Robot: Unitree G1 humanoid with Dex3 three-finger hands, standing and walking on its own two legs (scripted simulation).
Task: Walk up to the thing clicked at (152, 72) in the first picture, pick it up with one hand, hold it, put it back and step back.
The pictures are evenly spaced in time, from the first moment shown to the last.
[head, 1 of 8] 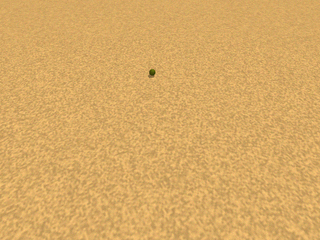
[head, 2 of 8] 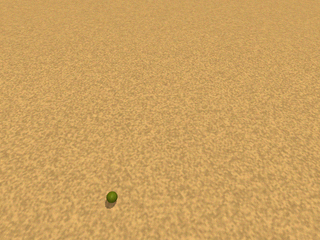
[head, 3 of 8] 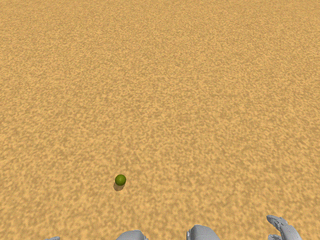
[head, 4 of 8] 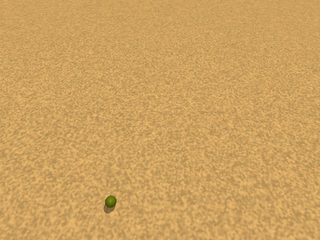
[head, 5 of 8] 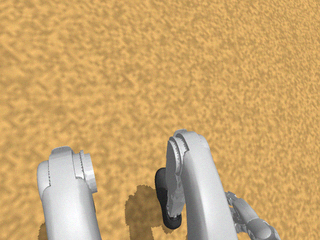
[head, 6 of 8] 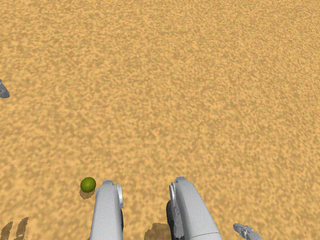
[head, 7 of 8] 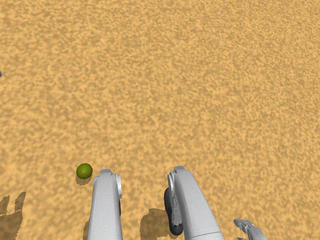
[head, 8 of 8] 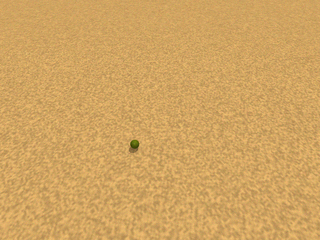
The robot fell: no
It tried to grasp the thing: yes
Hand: left
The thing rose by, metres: 0.29
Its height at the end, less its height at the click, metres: +0.00
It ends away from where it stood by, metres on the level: 0.20
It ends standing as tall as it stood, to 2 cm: yes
